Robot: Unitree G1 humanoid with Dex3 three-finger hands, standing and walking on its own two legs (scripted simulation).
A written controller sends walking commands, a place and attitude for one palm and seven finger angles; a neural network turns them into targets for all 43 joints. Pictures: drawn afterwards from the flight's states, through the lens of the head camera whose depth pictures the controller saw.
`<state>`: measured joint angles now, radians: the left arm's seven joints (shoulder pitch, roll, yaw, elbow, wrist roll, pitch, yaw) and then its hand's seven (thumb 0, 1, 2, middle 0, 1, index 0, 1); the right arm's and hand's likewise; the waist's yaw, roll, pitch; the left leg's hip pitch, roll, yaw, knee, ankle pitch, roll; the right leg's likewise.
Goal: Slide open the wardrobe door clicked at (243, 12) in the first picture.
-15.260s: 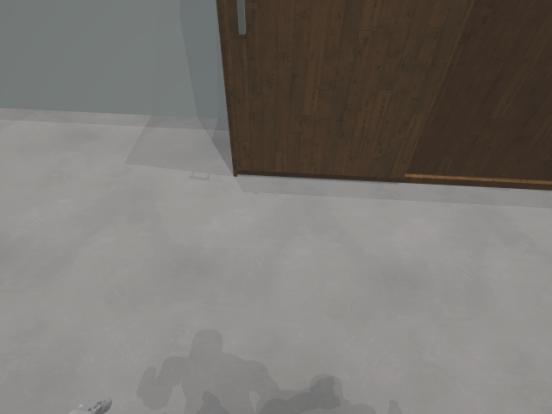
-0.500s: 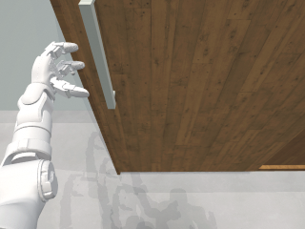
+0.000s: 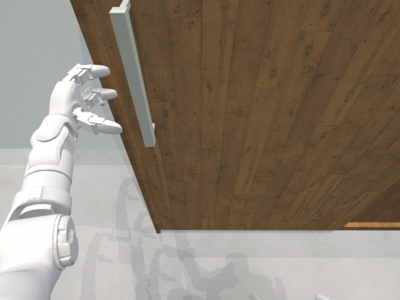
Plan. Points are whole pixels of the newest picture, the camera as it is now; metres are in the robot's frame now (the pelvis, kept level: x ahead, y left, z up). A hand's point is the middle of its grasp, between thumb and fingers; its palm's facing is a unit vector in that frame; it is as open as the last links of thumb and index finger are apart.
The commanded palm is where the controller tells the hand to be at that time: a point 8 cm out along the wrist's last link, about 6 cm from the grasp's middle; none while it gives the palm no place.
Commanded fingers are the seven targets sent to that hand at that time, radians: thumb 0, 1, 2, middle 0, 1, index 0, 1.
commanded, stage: move the hooked fingers beside the handle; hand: left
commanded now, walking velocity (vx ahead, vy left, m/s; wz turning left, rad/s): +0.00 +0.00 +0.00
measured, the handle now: (140, 86) +0.51 +0.14 +0.17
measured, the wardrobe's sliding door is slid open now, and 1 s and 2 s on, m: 0.00 0.00 0.00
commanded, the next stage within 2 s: feel for the door with the fingertips in 0.30 s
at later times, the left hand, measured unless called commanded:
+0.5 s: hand (104, 105) +0.44 +0.19 +0.17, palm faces +0.00 -1.00 +0.00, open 14.0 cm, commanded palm +0.41 +0.23 +0.16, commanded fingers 0.00 -0.50 0.30 -0.30 -1.20 -0.30 -1.20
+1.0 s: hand (116, 105) +0.44 +0.17 +0.17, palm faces +0.03 -1.00 +0.00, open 14.0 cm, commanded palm +0.42 +0.22 +0.16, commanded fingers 0.00 -0.50 0.30 -0.30 -1.20 -0.30 -1.20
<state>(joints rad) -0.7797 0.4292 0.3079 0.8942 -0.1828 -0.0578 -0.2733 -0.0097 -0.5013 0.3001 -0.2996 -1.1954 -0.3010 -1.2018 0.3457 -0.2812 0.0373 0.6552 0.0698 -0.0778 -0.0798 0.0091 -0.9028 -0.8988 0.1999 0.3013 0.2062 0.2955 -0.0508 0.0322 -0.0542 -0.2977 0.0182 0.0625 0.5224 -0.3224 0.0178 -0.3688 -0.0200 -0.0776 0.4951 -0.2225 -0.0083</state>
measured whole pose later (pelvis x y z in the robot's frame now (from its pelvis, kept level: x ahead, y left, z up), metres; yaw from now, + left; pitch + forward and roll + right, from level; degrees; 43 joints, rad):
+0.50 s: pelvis +0.00 +0.00 +0.00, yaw -1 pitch +5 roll +0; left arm -0.75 0.42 0.31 0.86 -0.19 -0.08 -0.27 -0.01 -0.50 0.30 -0.30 -1.20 -0.30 -1.20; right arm 0.37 -0.28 0.04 0.66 0.07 -0.06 -0.07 0.01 -0.90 -0.90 0.20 0.30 0.21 0.30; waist -0.05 0.03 -0.05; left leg -0.29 0.02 0.07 0.52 -0.32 0.01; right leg -0.36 -0.01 -0.07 0.50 -0.22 -0.01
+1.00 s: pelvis -0.02 -0.01 +0.00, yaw +0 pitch +4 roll +0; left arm -0.83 0.38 0.28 0.94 -0.15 -0.09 -0.18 -0.01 -0.50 0.30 -0.30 -1.20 -0.30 -1.20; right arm 0.32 -0.27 0.05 0.66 0.07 -0.09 -0.07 0.01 -0.90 -0.90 0.20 0.30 0.21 0.30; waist -0.06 0.02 -0.03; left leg -0.30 0.02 0.06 0.53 -0.30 0.01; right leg -0.38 -0.02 -0.07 0.51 -0.20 -0.02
